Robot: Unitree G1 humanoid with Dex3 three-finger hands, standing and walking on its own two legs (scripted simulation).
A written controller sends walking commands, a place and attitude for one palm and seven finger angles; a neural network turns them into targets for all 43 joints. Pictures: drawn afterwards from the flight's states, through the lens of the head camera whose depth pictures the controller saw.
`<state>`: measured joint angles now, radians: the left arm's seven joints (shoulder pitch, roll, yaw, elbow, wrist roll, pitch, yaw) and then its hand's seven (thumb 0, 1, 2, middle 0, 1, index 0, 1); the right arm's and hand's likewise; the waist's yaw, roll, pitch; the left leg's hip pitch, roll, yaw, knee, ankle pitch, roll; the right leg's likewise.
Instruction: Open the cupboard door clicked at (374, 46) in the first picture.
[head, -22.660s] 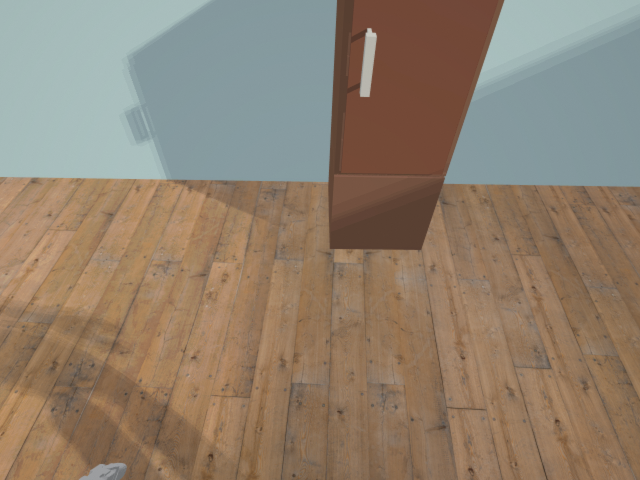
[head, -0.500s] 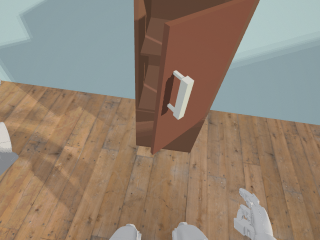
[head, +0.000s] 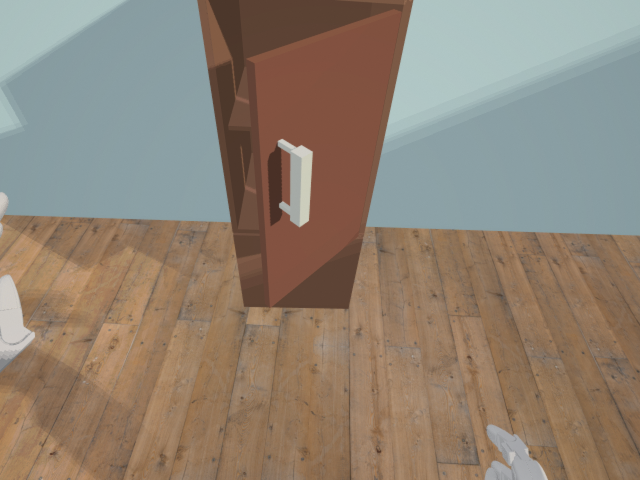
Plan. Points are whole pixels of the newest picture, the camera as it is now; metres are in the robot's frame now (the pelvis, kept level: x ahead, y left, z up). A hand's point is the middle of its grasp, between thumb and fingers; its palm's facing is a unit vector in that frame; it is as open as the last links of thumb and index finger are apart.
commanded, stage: stop stepping back and stand still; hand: left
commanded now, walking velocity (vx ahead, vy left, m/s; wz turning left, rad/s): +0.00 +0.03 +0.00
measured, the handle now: (292, 183) +0.58 +0.07 +0.04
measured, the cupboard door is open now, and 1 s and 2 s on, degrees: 46 46 46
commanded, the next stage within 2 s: let the arm hang, fingers relaxed in 0.74 s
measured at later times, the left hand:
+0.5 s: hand out of the picture +0.13 +0.26 +0.16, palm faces +0.42 -0.79 -0.44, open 7.4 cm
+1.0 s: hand out of the picture +0.09 +0.27 -0.06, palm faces +0.06 -0.91 -0.42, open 7.4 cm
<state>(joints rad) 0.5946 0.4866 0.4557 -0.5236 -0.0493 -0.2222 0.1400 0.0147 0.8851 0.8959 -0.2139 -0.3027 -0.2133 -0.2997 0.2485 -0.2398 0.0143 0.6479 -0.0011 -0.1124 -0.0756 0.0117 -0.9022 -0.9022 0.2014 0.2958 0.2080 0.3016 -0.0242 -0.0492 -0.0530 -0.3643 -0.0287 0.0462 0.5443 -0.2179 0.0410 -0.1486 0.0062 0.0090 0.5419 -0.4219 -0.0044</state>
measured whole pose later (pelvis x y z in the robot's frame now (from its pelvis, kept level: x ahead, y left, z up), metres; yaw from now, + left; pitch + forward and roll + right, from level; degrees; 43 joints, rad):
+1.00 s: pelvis -0.09 +0.02 +0.00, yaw +1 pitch +0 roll -1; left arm 0.24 0.35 0.09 0.45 0.04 0.00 0.00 0.01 0.90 0.90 -0.20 -0.30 -0.19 -0.30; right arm 0.11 -0.29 0.01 0.86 -0.02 -0.05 0.01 0.01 -0.90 -0.90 0.20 0.30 0.21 0.30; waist 0.00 0.05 0.00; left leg -0.36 -0.04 -0.01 0.53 -0.17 0.04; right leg -0.26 -0.01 -0.04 0.55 -0.28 0.00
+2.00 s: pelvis -0.06 -0.01 +0.02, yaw +1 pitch -2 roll +0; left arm 0.12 0.27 0.01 1.11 0.01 -0.02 0.01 0.01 0.91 0.90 -0.20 -0.30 -0.20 -0.30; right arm 0.13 -0.29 -0.01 1.13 -0.02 0.00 -0.01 0.00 -0.91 -0.90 0.20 0.30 0.20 0.30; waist -0.01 0.01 0.06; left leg -0.18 0.00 -0.03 0.36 -0.14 -0.01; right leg -0.07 0.03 -0.05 0.35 -0.24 -0.04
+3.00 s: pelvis -0.05 -0.01 +0.00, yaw -7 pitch -1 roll +1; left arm 0.21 0.23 0.05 1.04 0.02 0.05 0.00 0.01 0.91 0.90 -0.20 -0.30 -0.20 -0.30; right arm 0.18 -0.20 -0.03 1.04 -0.03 0.03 -0.04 0.00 -0.91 -0.90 0.20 0.30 0.21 0.30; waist 0.02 -0.02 0.09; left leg -0.25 0.03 0.11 0.51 -0.25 0.00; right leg -0.23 0.05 0.06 0.60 -0.35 -0.04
